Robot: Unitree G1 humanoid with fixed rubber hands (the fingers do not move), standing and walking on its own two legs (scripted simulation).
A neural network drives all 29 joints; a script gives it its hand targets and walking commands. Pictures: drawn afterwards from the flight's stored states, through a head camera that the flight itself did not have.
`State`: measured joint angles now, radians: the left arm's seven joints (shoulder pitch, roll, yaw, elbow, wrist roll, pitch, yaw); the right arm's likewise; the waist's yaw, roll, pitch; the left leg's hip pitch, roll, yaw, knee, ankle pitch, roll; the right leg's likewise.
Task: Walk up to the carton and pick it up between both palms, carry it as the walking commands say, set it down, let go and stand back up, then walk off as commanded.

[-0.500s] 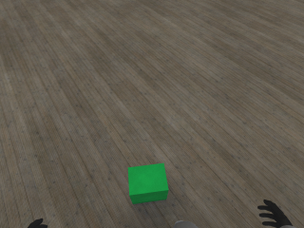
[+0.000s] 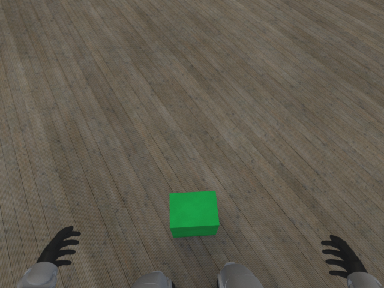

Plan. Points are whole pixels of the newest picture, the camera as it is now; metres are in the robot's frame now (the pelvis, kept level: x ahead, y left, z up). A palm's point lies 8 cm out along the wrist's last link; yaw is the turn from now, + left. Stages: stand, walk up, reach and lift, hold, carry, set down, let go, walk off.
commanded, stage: reach and lift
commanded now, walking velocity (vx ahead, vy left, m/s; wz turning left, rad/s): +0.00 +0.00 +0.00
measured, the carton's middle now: (193, 215) +0.42 -0.01 -0.65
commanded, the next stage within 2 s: none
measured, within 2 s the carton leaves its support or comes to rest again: neither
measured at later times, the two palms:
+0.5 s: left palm (84, 225) +0.27 +0.26 -0.12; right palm (306, 227) +0.24 -0.28 -0.13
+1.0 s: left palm (115, 188) +0.38 +0.21 -0.18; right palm (269, 186) +0.36 -0.23 -0.17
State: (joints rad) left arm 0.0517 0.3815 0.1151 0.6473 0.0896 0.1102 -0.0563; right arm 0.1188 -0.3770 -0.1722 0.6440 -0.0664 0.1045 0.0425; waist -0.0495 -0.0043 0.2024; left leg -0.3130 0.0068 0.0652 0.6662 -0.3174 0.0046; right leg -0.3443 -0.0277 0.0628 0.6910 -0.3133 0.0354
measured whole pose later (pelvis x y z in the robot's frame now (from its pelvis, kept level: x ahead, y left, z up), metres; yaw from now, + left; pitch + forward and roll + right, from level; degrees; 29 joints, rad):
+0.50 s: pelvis +0.00 -0.02 -0.04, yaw +3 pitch +17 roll +0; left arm -0.21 0.35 0.15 0.65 0.05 0.12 -0.07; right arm -0.12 -0.24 -0.16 0.60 0.03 0.10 -0.01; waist -0.07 0.01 0.04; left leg -0.83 0.00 -0.02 0.93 -0.38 -0.02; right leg -0.84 -0.02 0.01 0.94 -0.39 0.01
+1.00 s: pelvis -0.04 -0.01 -0.08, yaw +3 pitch +34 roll +0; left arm -0.77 0.29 0.21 0.83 0.01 0.14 -0.04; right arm -0.68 -0.19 -0.24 0.75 0.07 0.12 -0.03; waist -0.06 0.01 -0.04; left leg -1.32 -0.01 -0.04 1.05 -0.32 -0.02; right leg -1.32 -0.01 0.02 1.05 -0.32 0.02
